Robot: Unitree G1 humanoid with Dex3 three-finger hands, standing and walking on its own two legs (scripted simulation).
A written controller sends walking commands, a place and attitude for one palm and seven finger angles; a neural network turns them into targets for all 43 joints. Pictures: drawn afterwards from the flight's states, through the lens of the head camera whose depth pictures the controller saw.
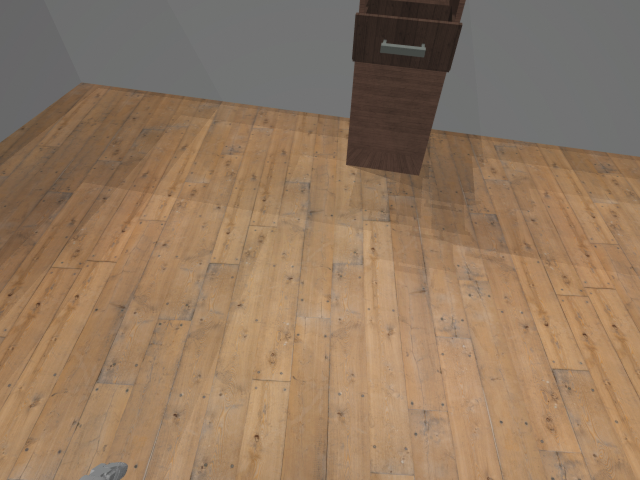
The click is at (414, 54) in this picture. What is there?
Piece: drawer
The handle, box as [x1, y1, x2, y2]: [380, 40, 425, 56]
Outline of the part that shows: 381,43 380,52 415,56 424,55 424,44 422,44 420,47 389,44 385,42 386,40 384,40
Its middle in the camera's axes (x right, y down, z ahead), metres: +0.26 -0.61 +1.23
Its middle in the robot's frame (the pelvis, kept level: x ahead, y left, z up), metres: +1.34 -0.19 -0.03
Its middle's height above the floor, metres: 0.74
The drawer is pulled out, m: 0.30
